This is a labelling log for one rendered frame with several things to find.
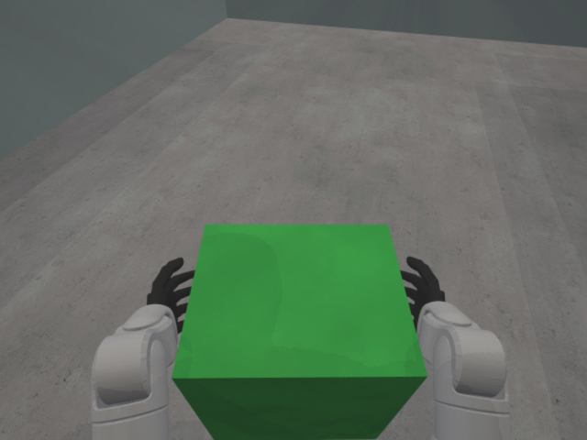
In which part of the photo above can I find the right robot hand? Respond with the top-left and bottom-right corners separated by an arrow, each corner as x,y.
400,257 -> 445,331

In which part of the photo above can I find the robot right forearm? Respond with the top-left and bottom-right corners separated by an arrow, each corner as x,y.
416,301 -> 511,440

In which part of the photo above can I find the carton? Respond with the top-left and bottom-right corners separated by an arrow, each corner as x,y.
172,225 -> 427,440

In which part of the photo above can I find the left robot hand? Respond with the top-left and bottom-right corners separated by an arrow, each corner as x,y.
147,258 -> 195,334

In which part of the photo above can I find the robot left forearm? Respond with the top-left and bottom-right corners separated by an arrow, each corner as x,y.
91,304 -> 178,440

